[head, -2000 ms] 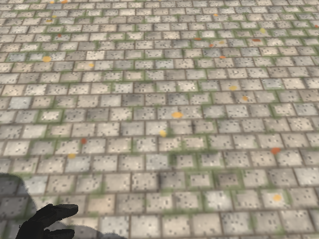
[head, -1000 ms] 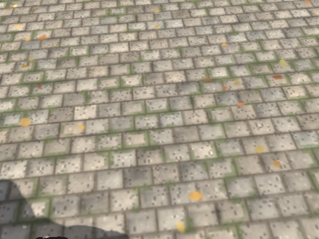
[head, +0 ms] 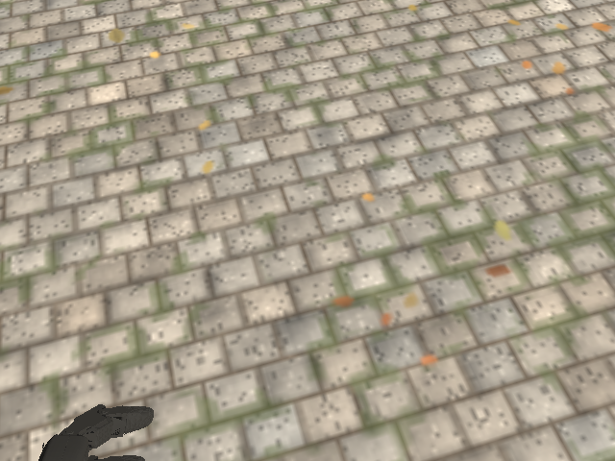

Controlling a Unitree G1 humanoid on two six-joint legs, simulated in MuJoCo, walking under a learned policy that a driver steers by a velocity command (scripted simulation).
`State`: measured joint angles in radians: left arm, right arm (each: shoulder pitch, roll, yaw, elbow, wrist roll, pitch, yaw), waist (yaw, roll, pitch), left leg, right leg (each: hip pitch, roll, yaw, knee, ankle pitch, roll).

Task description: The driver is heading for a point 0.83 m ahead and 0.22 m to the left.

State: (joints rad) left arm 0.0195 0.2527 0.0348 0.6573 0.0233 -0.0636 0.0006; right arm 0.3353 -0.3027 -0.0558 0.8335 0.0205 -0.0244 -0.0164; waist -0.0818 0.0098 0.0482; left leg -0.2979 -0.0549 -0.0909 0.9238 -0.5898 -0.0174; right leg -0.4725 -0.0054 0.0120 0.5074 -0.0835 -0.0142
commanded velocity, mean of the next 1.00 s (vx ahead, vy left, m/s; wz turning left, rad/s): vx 0.03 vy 0.00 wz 0.43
